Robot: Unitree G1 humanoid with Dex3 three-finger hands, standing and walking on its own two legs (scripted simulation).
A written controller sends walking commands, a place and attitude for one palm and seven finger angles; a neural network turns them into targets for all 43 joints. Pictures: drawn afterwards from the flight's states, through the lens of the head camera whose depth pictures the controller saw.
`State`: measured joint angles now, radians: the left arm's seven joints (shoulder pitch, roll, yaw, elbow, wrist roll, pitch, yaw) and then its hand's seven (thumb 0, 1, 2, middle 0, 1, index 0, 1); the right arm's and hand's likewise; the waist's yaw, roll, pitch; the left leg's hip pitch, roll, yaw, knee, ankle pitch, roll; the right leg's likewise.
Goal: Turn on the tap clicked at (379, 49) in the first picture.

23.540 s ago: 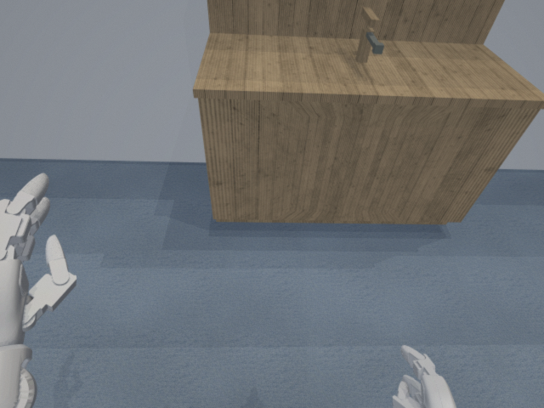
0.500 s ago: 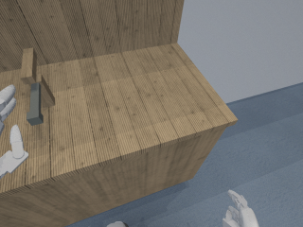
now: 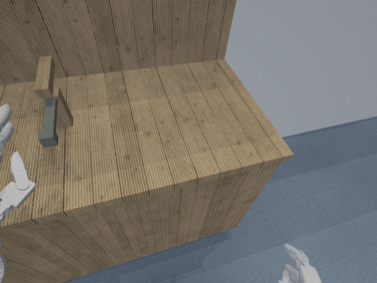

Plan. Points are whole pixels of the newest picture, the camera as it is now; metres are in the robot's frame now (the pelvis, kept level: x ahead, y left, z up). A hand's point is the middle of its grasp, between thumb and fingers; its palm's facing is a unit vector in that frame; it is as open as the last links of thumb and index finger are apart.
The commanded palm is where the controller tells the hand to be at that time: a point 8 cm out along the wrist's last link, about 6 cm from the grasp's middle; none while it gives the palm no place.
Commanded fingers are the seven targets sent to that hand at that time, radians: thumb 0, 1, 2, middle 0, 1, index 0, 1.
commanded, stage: come to a stop and stand still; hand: left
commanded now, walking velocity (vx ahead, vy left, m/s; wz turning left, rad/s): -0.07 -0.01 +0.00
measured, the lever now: (48, 138) +0.37 +0.33 +0.07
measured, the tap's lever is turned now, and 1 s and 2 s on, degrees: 0 0 0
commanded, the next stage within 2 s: look again from close up in 0.72 s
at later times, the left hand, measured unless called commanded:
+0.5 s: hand (8, 199) +0.20 +0.28 +0.16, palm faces +0.36 -0.82 -0.44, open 7.4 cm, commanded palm +0.14 +0.30 +0.18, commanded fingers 0.00 0.90 0.90 -0.20 -0.30 -0.20 -0.30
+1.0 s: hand (6, 197) +0.20 +0.28 +0.16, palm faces +0.37 -0.85 -0.37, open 7.4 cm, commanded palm +0.14 +0.31 +0.18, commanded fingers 0.00 0.90 0.90 -0.20 -0.30 -0.20 -0.30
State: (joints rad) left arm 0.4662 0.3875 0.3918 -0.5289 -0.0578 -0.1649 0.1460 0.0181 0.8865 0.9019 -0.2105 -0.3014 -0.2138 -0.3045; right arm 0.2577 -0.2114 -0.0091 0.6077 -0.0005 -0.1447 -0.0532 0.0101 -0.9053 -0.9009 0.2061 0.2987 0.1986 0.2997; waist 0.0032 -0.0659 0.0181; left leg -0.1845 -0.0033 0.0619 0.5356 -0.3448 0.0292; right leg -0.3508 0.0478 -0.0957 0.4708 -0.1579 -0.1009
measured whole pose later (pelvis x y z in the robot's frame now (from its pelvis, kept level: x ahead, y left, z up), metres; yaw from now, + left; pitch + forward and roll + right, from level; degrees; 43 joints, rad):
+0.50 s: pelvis -0.02 +0.03 +0.00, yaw +0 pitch -3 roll +1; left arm 0.42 0.39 0.38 -0.40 -0.04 -0.23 0.08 0.02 0.88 0.90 -0.22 -0.30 -0.22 -0.31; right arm 0.23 -0.18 0.02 0.58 0.02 -0.14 0.00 0.01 -0.91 -0.90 0.21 0.30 0.20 0.30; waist 0.03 -0.02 0.11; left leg -0.08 -0.04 0.08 0.46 -0.33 0.04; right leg -0.29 0.01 -0.07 0.48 -0.14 -0.06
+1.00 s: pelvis -0.03 +0.03 +0.00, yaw -1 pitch -3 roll +0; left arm 0.39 0.36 0.35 -0.42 -0.02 -0.24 0.09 0.02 0.89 0.90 -0.21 -0.30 -0.21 -0.30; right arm 0.26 -0.21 0.02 0.57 0.00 -0.17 -0.01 0.01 -0.91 -0.90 0.21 0.30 0.20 0.30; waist 0.03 -0.04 0.07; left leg -0.09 -0.03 0.09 0.44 -0.31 0.05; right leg -0.26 0.03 -0.07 0.37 -0.07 -0.05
